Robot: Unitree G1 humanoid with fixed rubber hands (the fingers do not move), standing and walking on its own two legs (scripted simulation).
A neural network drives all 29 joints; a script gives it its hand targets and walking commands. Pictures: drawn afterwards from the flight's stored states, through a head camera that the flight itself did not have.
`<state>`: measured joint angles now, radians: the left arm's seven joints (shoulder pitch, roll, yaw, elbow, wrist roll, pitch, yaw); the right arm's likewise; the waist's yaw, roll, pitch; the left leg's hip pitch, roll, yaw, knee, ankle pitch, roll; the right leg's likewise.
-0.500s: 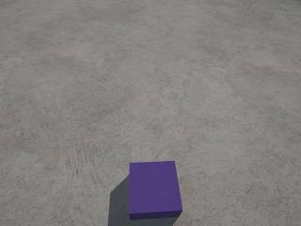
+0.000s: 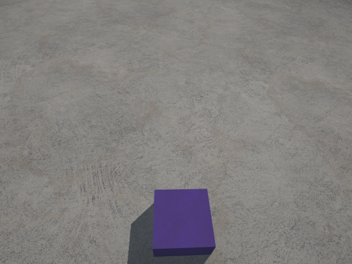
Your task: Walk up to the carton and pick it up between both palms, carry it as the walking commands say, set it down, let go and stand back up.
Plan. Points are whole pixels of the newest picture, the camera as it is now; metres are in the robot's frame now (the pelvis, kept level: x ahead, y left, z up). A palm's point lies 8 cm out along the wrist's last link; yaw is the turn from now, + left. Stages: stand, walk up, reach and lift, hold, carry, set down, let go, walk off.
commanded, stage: walk up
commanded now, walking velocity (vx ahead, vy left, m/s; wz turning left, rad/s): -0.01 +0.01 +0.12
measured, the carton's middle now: (181, 221) +0.47 -0.03 -0.70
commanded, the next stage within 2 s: none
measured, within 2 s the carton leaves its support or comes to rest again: neither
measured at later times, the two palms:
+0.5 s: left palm out of the picture -0.02 +0.21 -0.16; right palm out of the picture -0.01 -0.21 -0.14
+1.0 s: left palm out of the picture -0.01 +0.22 -0.16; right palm out of the picture +0.02 -0.22 -0.14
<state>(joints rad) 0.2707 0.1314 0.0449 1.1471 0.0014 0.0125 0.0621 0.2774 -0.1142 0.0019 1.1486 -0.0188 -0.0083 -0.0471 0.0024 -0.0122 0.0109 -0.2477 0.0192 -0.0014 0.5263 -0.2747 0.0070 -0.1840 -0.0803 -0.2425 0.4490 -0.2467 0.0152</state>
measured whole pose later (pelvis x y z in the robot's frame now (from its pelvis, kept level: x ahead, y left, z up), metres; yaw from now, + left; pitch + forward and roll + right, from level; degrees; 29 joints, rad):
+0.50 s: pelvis +0.00 +0.00 +0.00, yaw +1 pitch +0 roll -2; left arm 0.29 0.14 0.05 1.14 0.00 0.01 0.06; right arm 0.29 -0.11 0.01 1.14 -0.02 -0.01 -0.04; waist 0.00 -0.01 0.01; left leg -0.27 0.01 -0.02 0.53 -0.27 0.01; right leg -0.19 -0.08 -0.27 0.44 -0.25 0.01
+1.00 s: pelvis +0.00 +0.00 +0.00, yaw +2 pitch +0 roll -2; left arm 0.27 0.15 0.05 1.13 0.01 0.02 0.06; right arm 0.26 -0.14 0.00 1.11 -0.02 -0.01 -0.05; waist 0.00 -0.01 0.01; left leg -0.28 0.01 -0.04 0.56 -0.29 0.01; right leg -0.19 -0.09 -0.28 0.46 -0.26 0.02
